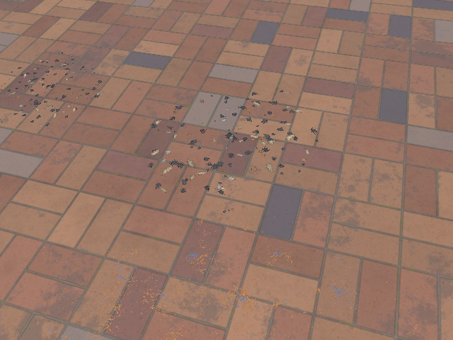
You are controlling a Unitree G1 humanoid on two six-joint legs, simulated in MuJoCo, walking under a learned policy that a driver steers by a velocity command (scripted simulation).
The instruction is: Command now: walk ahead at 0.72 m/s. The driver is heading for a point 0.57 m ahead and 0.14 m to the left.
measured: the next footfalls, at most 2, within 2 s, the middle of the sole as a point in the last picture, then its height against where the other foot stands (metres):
left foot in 0.46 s outside the picture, level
right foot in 0.86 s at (242, 232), level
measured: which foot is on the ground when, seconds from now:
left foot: up 0.00-0.44, down 0.46-0.86, up 0.88-1.00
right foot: down 0.00-0.48, up 0.50-0.84, down 0.86-1.00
